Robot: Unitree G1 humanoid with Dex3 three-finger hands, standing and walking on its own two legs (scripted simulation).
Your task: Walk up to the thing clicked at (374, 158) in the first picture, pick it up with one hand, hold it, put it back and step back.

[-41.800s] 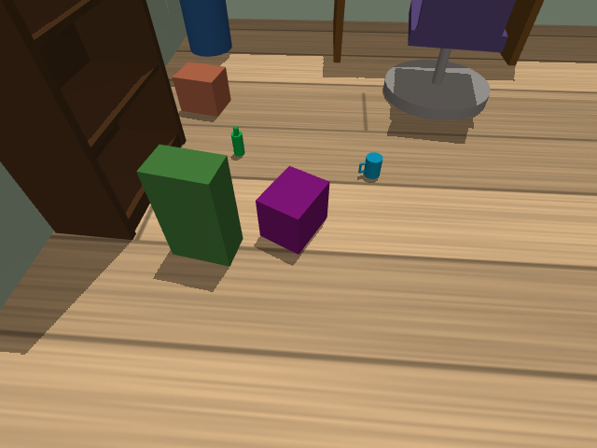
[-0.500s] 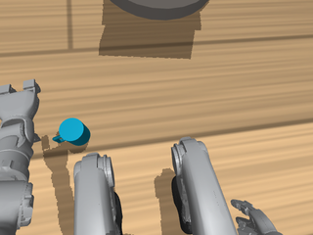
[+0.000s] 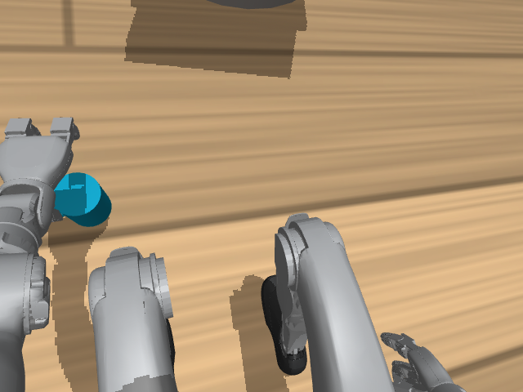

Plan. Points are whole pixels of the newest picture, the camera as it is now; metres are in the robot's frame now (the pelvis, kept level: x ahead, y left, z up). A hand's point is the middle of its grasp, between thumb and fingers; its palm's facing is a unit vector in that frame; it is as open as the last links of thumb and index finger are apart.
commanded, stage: home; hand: left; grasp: from above
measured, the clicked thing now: (74, 204) +0.45 +0.25 -0.29
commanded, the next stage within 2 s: none
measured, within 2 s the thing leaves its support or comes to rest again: neither
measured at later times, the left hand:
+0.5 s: hand (1, 190) +0.40 +0.25 +0.00, palm faces -0.38 -0.38 -0.84, open 10.8 cm
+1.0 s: hand out of the picture +0.27 +0.20 +0.21, palm faces -0.03 -0.91 -0.42, open 7.4 cm
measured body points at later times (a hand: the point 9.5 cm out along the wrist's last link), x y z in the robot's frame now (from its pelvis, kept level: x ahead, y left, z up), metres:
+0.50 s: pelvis +0.03 +0.00 +0.12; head +0.22 +0.03 +0.52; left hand +0.41 +0.27 +0.05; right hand +0.13 -0.28 -0.01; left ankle +0.10 +0.12 -0.30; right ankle +0.12 -0.14 -0.30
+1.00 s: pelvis +0.05 +0.00 +0.29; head +0.14 +0.02 +0.73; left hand +0.27 +0.25 +0.24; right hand +0.27 -0.22 +0.21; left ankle +0.10 +0.12 -0.30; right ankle +0.12 -0.14 -0.30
